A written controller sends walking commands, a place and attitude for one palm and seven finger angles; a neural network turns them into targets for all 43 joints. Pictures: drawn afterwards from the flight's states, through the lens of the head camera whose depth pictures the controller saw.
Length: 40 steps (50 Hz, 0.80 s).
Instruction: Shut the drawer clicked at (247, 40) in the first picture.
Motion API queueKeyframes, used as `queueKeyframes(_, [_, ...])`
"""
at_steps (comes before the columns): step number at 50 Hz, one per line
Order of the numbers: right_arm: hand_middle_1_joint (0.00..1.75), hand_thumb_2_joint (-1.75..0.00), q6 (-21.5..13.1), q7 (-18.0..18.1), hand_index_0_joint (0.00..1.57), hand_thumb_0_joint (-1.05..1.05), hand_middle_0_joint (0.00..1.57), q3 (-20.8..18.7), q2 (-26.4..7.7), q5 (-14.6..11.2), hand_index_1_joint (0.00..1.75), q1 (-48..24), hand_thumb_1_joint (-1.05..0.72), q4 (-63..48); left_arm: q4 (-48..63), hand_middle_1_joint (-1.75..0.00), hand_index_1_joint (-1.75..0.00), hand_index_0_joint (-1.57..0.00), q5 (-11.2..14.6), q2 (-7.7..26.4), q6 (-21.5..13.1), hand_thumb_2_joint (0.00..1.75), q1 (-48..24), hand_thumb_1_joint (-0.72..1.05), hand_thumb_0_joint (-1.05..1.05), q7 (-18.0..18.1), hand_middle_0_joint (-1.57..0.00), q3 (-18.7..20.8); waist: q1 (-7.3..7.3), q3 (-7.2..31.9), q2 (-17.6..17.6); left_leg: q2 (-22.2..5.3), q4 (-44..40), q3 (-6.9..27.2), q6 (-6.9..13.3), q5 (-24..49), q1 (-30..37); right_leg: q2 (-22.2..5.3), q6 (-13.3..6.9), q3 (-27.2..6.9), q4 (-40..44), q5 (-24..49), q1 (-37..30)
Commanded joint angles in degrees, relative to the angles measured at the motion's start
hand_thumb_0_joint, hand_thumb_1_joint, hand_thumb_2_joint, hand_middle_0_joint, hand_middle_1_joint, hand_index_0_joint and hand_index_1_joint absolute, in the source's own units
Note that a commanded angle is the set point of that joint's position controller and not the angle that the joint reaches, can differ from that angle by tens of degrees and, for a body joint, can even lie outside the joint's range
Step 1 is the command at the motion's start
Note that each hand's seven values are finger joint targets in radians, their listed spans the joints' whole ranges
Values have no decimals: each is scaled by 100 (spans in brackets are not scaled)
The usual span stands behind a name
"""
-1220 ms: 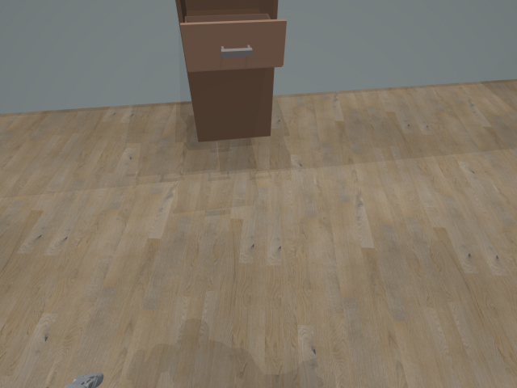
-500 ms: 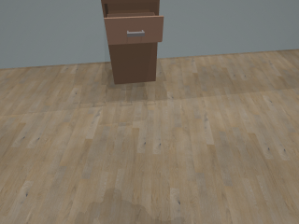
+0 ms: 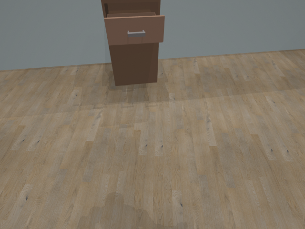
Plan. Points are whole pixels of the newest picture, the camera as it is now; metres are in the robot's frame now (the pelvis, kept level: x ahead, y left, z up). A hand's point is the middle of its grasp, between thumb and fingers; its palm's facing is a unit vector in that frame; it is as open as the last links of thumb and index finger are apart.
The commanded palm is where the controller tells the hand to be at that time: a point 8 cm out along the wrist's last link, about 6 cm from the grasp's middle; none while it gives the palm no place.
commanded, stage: look at it before walking up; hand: left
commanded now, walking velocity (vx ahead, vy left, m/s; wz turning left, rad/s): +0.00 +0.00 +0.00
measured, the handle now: (136, 33) +1.32 +0.18 -0.08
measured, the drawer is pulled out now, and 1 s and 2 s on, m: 0.29 0.29 0.29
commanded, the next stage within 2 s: walk to a spot facing it in 0.22 s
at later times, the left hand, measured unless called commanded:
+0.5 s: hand out of the picture +0.06 +0.23 -0.17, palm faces -0.04 -0.96 -0.28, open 7.4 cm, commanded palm none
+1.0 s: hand (111, 182) +0.31 +0.17 -0.20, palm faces -0.20 -0.96 -0.20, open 7.3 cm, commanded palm none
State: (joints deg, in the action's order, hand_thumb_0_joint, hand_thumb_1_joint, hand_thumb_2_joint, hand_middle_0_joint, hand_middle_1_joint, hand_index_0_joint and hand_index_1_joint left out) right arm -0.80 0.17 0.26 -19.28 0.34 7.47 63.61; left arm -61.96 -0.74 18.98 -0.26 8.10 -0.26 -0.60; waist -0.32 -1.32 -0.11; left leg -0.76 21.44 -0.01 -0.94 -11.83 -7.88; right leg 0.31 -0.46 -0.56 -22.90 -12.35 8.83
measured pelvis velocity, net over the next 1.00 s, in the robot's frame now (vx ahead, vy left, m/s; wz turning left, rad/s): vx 0.19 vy -0.01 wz -0.18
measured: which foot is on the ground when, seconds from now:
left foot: down 0.00-1.00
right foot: down 0.00-0.68, up 0.70-1.00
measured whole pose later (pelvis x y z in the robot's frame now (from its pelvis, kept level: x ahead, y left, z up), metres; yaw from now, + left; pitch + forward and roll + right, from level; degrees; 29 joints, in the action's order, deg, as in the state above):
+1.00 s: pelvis +0.19 -0.01 -0.03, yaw -10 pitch -1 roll -1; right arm -3.9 2.0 -0.4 -5.3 0.7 33.0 71.6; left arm -57.3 -1.5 12.7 -1.4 8.0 -1.5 3.2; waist -1.8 -6.7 0.3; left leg -4.7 23.3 -11.0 -1.3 -29.1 10.8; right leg -0.1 -5.6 9.8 -38.7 -10.9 28.3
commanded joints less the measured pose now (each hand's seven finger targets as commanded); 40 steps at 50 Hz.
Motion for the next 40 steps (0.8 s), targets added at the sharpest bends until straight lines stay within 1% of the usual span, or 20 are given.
queueKeyframes(1, [30,-90,-116,60,20,0,20,-212,-1148,18,30,-282,-90,-349,366,-30,-30,-20,9,1214,-125,90,-271,90,0,84,-20,255,35,201,-16,-585,-348,545,238,553,27,-682,-148,-669,506,423,113])
queueKeyframes(13, [30,-90,-123,71,20,0,20,-202,-1160,7,30,-294,-90,-325,333,-30,-30,-20,18,1226,-141,90,-198,90,0,96,-20,244,44,337,21,-621,-321,518,235,897,163,-701,-148,-638,443,935,-56])
queueKeyframes(16, [30,-90,-118,68,20,0,20,-206,-1161,8,30,-301,-90,-330,339,-30,-30,-20,10,1221,-133,90,-228,90,0,94,-20,252,41,226,5,-620,-367,523,233,805,100,-689,-138,-622,465,805,-10])
queueKeyframes(17, [30,-90,-75,55,20,0,20,-97,-718,35,30,-129,-90,-228,224,-30,-30,-20,25,780,-77,90,8,90,0,106,-20,158,47,368,27,-607,-309,432,176,531,172,-680,-85,-604,471,450,-44])
queueKeyframes(18, [30,-90,-16,38,20,0,20,-32,-426,63,30,113,-90,-163,145,-30,-30,-20,6,505,-2,90,224,90,0,107,-20,104,46,323,-48,-551,-222,342,135,-81,123,-613,-70,-626,425,-323,39])
queueKeyframes(19, [30,-90,19,25,20,0,20,-53,-402,76,30,231,-90,-130,114,-30,-30,-20,-19,482,36,90,372,90,0,90,-20,110,65,179,-103,-511,-158,301,157,-808,5,-575,-106,-720,468,-1100,209])
queueKeyframes(20, [30,-90,41,13,20,0,20,-81,-422,99,30,285,-90,-149,130,-30,-30,-20,-37,522,68,90,421,90,0,55,-20,136,61,-150,-96,-471,-172,289,176,-1493,-284,-540,-160,-824,518,-1742,436])
queueKeyframes(22, [30,-90,43,-1,20,0,20,-123,-441,122,30,354,-90,-214,202,-30,-30,-20,-58,531,84,90,565,90,0,-3,-20,202,91,-598,-159,-438,-50,278,213,-2082,-697,-486,-277,-997,498,-2306,735])
queueKeyframes(26, [30,-90,-74,10,20,0,20,-181,-281,99,30,639,-90,-338,277,-30,-30,-20,-47,427,-8,90,988,90,0,-38,-20,304,109,-637,-381,-415,603,121,296,-1774,-951,-549,-553,-1343,290,-2065,633])
queueKeyframes(28, [30,-90,-143,13,20,0,20,-193,-131,77,30,675,-90,-406,233,-30,-30,-20,-39,443,-76,90,1268,90,0,-14,-20,366,136,-550,-650,-253,1215,-232,215,-1439,-1145,-805,-747,-1725,369,-1642,375])
queueKeyframes(30, [30,-90,-217,29,20,0,20,-200,46,49,30,732,-90,-455,190,-30,-30,-20,-33,476,-136,90,1459,90,0,33,-20,434,99,-517,-888,-192,1533,-515,140,-1293,-1270,-1158,-991,-2092,395,-820,150])
queueKeyframes(31, [30,-90,-267,46,20,0,20,-199,123,35,30,871,-90,-424,183,-30,-30,-20,-36,428,-161,90,1436,90,0,54,-20,456,14,-502,-796,-223,1243,-522,144,-1174,-986,-1156,-1015,-1988,181,-227,247])
queueKeyframes(32, [30,-90,-319,63,20,0,20,-201,148,26,30,1234,-90,-291,200,-30,-30,-20,-26,326,-161,90,1316,90,0,53,-20,456,-183,-391,-375,-283,647,-418,220,-844,-145,-854,-866,-1534,-422,367,673])
queueKeyframes(33, [30,-90,-380,104,20,0,20,-274,-76,69,30,2055,-90,23,304,-30,-30,-20,-6,54,-168,90,1028,90,0,28,-20,417,-535,-199,685,-894,48,469,536,185,1204,-125,-539,-659,-2024,778,1662])
queueKeyframes(34, [30,-90,-407,162,20,0,20,-407,-467,119,30,3050,-90,367,559,-30,-30,-20,5,-295,-241,90,484,90,0,17,-20,338,-838,-310,2137,-2084,-399,1891,977,2062,2148,320,-213,296,-3661,-1293,3197])
queueKeyframes(35, [30,-90,-375,221,20,0,20,-284,-99,127,30,3282,-90,498,676,-30,-30,-20,-44,-157,-271,90,91,90,0,62,-20,366,-810,-787,1283,-2420,-329,1975,1195,3274,2120,5,-234,-11,-4320,-1817,3779])
queueKeyframes(36, [30,-90,-383,240,20,0,20,-242,57,134,30,3107,-90,399,647,-30,-30,-20,-43,-300,-260,90,63,90,0,26,-20,383,-658,-972,568,-2375,-270,1588,1265,3325,1882,-242,-265,-76,-4621,-1633,3878])
queueKeyframes(37, [30,-90,-421,247,20,0,20,-228,149,143,30,2905,-90,313,632,-30,-30,-20,-56,-436,-228,90,42,90,0,-26,-20,384,-528,-1037,390,-2213,-409,1265,1175,3011,1607,-381,-257,-2,-4729,-1436,3836])
queueKeyframes(38, [30,-90,-456,258,20,0,20,-213,220,135,30,2741,-90,267,648,-30,-30,-20,-59,-552,-181,90,67,90,0,-74,-20,381,-384,-1073,536,-2033,-598,940,1065,2617,1416,-436,-228,86,-4714,-1210,3801])
queueKeyframes(40, [30,-90,-509,275,20,0,20,-196,358,106,30,2597,-90,280,713,-30,-30,-20,-60,-697,-111,90,-15,90,0,-171,-20,357,-225,-1159,699,-1724,-919,315,916,2283,1215,-470,-189,345,-4272,-797,3748])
